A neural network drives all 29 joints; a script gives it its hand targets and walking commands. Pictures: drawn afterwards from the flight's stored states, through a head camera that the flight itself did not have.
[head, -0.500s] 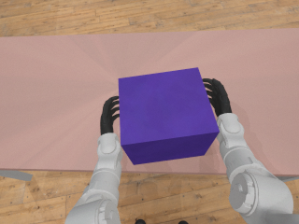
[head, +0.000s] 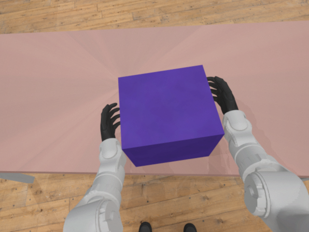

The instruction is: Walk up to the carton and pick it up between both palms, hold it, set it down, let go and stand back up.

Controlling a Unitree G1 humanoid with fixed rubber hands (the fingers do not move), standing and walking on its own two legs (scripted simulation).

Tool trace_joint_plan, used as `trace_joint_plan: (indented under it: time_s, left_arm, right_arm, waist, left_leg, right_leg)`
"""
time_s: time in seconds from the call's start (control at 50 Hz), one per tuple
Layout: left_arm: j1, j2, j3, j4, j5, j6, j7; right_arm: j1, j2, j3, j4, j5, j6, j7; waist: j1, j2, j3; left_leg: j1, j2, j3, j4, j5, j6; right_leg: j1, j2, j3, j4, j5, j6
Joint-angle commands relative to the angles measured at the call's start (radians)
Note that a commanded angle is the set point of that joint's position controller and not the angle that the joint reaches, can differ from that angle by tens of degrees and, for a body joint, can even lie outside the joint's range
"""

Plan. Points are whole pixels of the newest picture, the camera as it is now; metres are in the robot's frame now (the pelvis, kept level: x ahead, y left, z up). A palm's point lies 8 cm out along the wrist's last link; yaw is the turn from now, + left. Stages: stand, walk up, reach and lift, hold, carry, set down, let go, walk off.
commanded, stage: set down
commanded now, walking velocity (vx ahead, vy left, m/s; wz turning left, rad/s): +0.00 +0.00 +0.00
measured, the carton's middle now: (166, 119) +0.42 +0.02 -0.04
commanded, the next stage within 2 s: none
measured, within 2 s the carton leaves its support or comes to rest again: neither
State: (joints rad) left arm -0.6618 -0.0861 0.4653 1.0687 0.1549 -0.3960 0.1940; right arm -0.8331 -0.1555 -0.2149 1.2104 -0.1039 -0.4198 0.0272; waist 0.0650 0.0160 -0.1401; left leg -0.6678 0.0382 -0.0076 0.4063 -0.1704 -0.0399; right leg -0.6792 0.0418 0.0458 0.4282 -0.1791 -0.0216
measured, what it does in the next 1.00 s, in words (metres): shifts its weight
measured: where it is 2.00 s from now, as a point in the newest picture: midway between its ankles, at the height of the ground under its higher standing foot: outside the picture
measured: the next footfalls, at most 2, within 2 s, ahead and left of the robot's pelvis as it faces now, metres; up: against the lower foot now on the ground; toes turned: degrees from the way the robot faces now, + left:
none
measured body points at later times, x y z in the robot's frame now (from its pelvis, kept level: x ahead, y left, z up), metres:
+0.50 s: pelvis -0.01 -0.01 -0.01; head +0.14 -0.03 +0.41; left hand +0.38 +0.19 -0.05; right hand +0.45 -0.15 -0.02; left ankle -0.02 +0.15 -0.73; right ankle -0.01 -0.10 -0.73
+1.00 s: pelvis -0.06 -0.01 -0.01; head +0.04 -0.03 +0.43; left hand +0.31 +0.20 -0.02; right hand +0.37 -0.19 -0.02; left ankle -0.02 +0.15 -0.73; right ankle -0.02 -0.10 -0.73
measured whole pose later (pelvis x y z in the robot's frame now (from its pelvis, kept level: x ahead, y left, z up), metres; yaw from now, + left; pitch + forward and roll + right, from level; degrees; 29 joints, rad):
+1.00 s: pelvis -0.06 -0.01 -0.01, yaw +0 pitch +24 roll +1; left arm -0.53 0.03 0.27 1.04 -0.11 -0.44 0.17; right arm -0.75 -0.28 0.13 1.32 0.26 -0.47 0.05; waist 0.07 0.02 -0.23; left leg -0.76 0.04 -0.01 0.43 -0.09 -0.06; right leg -0.79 0.05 0.05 0.49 -0.12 -0.03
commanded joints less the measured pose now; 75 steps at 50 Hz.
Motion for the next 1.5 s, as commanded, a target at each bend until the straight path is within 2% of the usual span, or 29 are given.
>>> trace_joint_plan:
  time_s: [0.0,0.06,0.1,0.14,0.2,0.26,0.34,0.36,0.38,0.42,0.48,0.52,0.56,0.66,0.76,0.82,0.86,0.88,0.96,1.02,1.08,1.1,1.16,1.18,1.24,1.32,1.36,1.42,1.48]
  left_arm:
    - [-0.449,0.216,-0.163,-0.025,-0.081,-0.054,0.010]
    - [-0.465,0.270,-0.152,0.039,-0.112,-0.079,-0.004]
    - [-0.446,0.295,-0.135,0.066,-0.121,-0.105,-0.020]
    - [-0.455,0.300,-0.147,0.109,-0.134,-0.115,-0.038]
    - [-0.464,0.285,-0.156,0.114,-0.146,-0.130,-0.040]
    - [-0.479,0.298,-0.181,0.142,-0.175,-0.146,-0.047]
    - [-0.462,0.313,-0.170,0.113,-0.186,-0.157,-0.042]
    - [-0.451,0.292,-0.194,0.103,-0.201,-0.152,-0.044]
    - [-0.424,0.285,-0.198,0.102,-0.192,-0.148,-0.047]
    - [-0.393,0.286,-0.188,0.089,-0.196,-0.147,-0.047]
    - [-0.335,0.265,-0.204,0.003,-0.190,-0.137,-0.040]
    - [-0.318,0.259,-0.219,-0.044,-0.194,-0.133,-0.035]
    - [-0.276,0.279,-0.203,-0.027,-0.195,-0.124,-0.038]
    - [-0.173,0.257,-0.230,-0.082,-0.197,-0.113,-0.046]
    - [-0.193,0.280,-0.228,-0.094,-0.214,-0.088,-0.042]
    - [-0.175,0.247,-0.295,-0.204,-0.252,-0.098,-0.034]
    - [-0.188,0.276,-0.290,-0.187,-0.254,-0.093,-0.023]
    - [-0.069,0.228,-0.337,-0.297,-0.262,-0.075,-0.016]
    - [-0.162,0.278,-0.350,-0.187,-0.282,-0.043,-0.007]
    - [-0.169,0.279,-0.380,-0.246,-0.325,-0.038,0.008]
    - [-0.194,0.300,-0.370,-0.112,-0.332,-0.024,0.009]
    - [-0.094,0.276,-0.386,-0.221,-0.322,-0.025,0.014]
    - [-0.060,0.254,-0.383,-0.235,-0.304,-0.007,0.011]
    - [-0.045,0.240,-0.384,-0.238,-0.291,0.001,0.009]
    - [0.005,0.235,-0.376,-0.261,-0.272,0.018,0.010]
    - [0.156,0.204,-0.391,-0.424,-0.256,0.023,0.007]
    - [0.258,0.177,-0.391,-0.476,-0.234,0.032,-0.002]
    - [0.185,0.174,-0.395,-0.460,-0.236,0.043,-0.014]
    - [0.307,0.126,-0.451,-0.609,-0.241,0.049,-0.006]
  right_arm:
    - [-0.452,-0.141,0.170,0.070,0.185,0.004,0.000]
    - [-0.489,-0.187,0.195,0.041,0.214,-0.011,-0.013]
    - [-0.487,-0.183,0.233,0.051,0.242,-0.030,-0.020]
    - [-0.499,-0.200,0.245,0.072,0.256,-0.046,-0.024]
    - [-0.504,-0.218,0.260,0.105,0.276,-0.073,-0.024]
    - [-0.540,-0.229,0.252,0.075,0.291,-0.105,-0.029]
    - [-0.550,-0.240,0.271,0.087,0.308,-0.123,-0.031]
    - [-0.549,-0.257,0.274,0.076,0.306,-0.133,-0.034]
    - [-0.509,-0.246,0.278,0.096,0.308,-0.131,-0.034]
    - [-0.498,-0.236,0.290,0.081,0.318,-0.123,-0.025]
    - [-0.444,-0.270,0.290,0.091,0.337,-0.130,-0.021]
    - [-0.418,-0.292,0.288,0.092,0.349,-0.126,-0.016]
    - [-0.415,-0.297,0.326,0.042,0.374,-0.122,-0.018]
    - [-0.315,-0.309,0.366,0.035,0.430,-0.131,-0.010]
    - [-0.302,-0.338,0.372,0.031,0.465,-0.089,0.007]
    - [-0.267,-0.348,0.359,-0.033,0.479,-0.096,0.023]
    - [-0.275,-0.363,0.350,-0.055,0.479,-0.079,0.032]
    - [-0.172,-0.392,0.339,-0.111,0.499,-0.088,0.044]
    - [-0.245,-0.373,0.317,-0.131,0.483,-0.042,0.061]
    - [-0.227,-0.355,0.323,-0.245,0.489,-0.020,0.069]
    - [-0.237,-0.343,0.336,-0.219,0.489,0.003,0.073]
    - [-0.123,-0.361,0.326,-0.250,0.495,-0.001,0.077]
    - [-0.091,-0.367,0.318,-0.228,0.491,-0.003,0.075]
    - [-0.061,-0.371,0.307,-0.210,0.485,-0.003,0.077]
    - [-0.021,-0.381,0.309,-0.200,0.479,-0.001,0.081]
    - [0.102,-0.392,0.305,-0.333,0.492,-0.051,0.081]
    - [0.213,-0.389,0.321,-0.320,0.499,-0.066,0.084]
    - [0.149,-0.369,0.302,-0.335,0.472,-0.069,0.088]
    - [0.277,-0.388,0.287,-0.385,0.497,-0.097,0.109]
  waist:
    - [0.124,-0.065,-0.835]
    - [0.130,-0.094,-0.882]
    - [0.144,-0.107,-0.893]
    - [0.116,-0.106,-0.884]
    - [0.124,-0.079,-0.906]
    - [0.103,-0.083,-0.920]
    - [0.127,-0.050,-0.929]
    - [0.109,-0.078,-0.920]
    - [0.100,-0.047,-0.899]
    - [0.122,-0.054,-0.904]
    - [0.112,-0.018,-0.925]
    - [0.097,-0.020,-0.939]
    - [0.123,-0.047,-0.932]
    - [0.116,-0.040,-0.886]
    - [0.126,-0.056,-0.853]
    - [0.091,-0.030,-0.862]
    - [0.109,-0.032,-0.808]
    - [0.077,-0.026,-0.827]
    - [0.096,-0.053,-0.597]
    - [0.096,-0.108,-0.573]
    - [0.114,-0.144,-0.438]
    - [0.084,-0.118,-0.495]
    - [0.082,-0.138,-0.474]
    - [0.058,-0.129,-0.436]
    - [0.065,-0.114,-0.381]
    - [0.027,-0.123,-0.436]
    - [0.005,-0.102,-0.414]
    - [0.009,-0.115,-0.279]
    - [-0.019,-0.082,-0.259]
  left_leg:
    - [0.118,-0.018,0.131,0.157,0.444,-0.030]
    - [0.064,-0.026,0.136,0.172,0.439,-0.035]
    - [0.010,-0.035,0.140,0.186,0.489,-0.034]
    - [-0.048,-0.040,0.133,0.174,0.440,-0.032]
    - [0.011,-0.033,0.128,0.187,0.519,-0.046]
    - [-0.062,-0.047,0.130,0.172,0.468,-0.044]
    - [-0.028,-0.041,0.120,0.184,0.544,-0.052]
    - [-0.058,-0.043,0.119,0.181,0.524,-0.047]
    - [-0.038,-0.041,0.112,0.171,0.524,-0.042]
    - [0.035,-0.030,0.110,0.189,0.555,-0.041]
    - [0.120,-0.019,0.097,0.204,0.637,-0.055]
    - [0.156,-0.019,0.096,0.210,0.630,-0.064]
    - [0.120,-0.032,0.110,0.204,0.615,-0.051]
    - [0.102,-0.040,0.100,0.168,0.540,-0.049]
    - [0.175,-0.039,0.109,0.146,0.457,-0.045]
    - [0.220,-0.037,0.095,0.141,0.426,-0.050]
    - [0.243,-0.038,0.099,0.129,0.367,-0.046]
    - [0.302,-0.027,0.074,0.133,0.436,-0.048]
    - [0.203,-0.038,0.093,0.087,0.139,-0.022]
    - [0.178,-0.043,0.098,0.074,0.050,-0.003]
    - [0.097,-0.049,0.104,0.058,-0.063,0.011]
    - [0.171,-0.040,0.091,0.052,0.001,0.008]
    - [0.208,-0.044,0.085,0.047,0.029,0.005]
    - [0.213,-0.042,0.073,0.043,0.025,0.001]
    - [0.239,-0.044,0.072,0.021,0.022,0.001]
    - [0.314,-0.051,0.058,0.041,0.160,0.004]
    - [0.363,-0.055,0.046,0.034,0.221,0.000]
    - [0.299,-0.061,0.056,0.010,0.112,0.008]
    - [0.417,-0.051,0.035,0.012,0.169,-0.009]
  right_leg:
    - [0.394,0.021,-0.028,0.101,0.522,0.015]
    - [0.440,0.021,-0.022,0.129,0.576,0.029]
    - [0.516,0.007,-0.009,0.163,0.719,0.048]
    - [0.548,0.002,-0.007,0.182,0.771,0.062]
    - [0.502,0.016,-0.025,0.185,0.758,0.060]
    - [0.525,0.007,-0.025,0.187,0.800,0.065]
    - [0.480,0.016,-0.038,0.190,0.793,0.061]
    - [0.502,0.014,-0.040,0.201,0.846,0.062]
    - [0.493,0.010,-0.037,0.189,0.818,0.063]
    - [0.416,0.025,-0.045,0.175,0.730,0.061]
    - [0.376,0.042,-0.055,0.157,0.736,0.038]
    - [0.389,0.050,-0.064,0.139,0.686,0.031]
    - [0.452,0.045,-0.050,0.154,0.737,0.043]
    - [0.534,0.041,-0.043,0.136,0.762,0.045]
    - [0.483,0.047,-0.044,0.074,0.503,0.033]
    - [0.467,0.052,-0.057,0.072,0.439,0.030]
    - [0.416,0.055,-0.051,0.040,0.295,0.023]
    - [0.439,0.071,-0.068,0.046,0.350,0.009]
    - [0.342,0.042,-0.046,0.002,-0.011,0.020]
    - [0.385,0.027,-0.037,0.018,-0.069,0.035]
    - [0.364,0.004,-0.005,0.014,-0.227,0.039]
    - [0.408,0.011,-0.012,0.011,-0.156,0.028]
    - [0.427,0.014,-0.012,0.002,-0.115,0.032]
    - [0.437,0.010,-0.012,-0.006,-0.117,0.027]
    - [0.445,0.016,-0.020,-0.008,-0.109,0.022]
    - [0.540,0.026,-0.020,0.003,0.077,0.023]
    - [0.593,0.027,-0.021,-0.005,0.178,0.023]
    - [0.536,0.015,-0.018,-0.028,0.042,0.020]
    - [0.526,0.024,-0.046,-0.037,0.085,0.009]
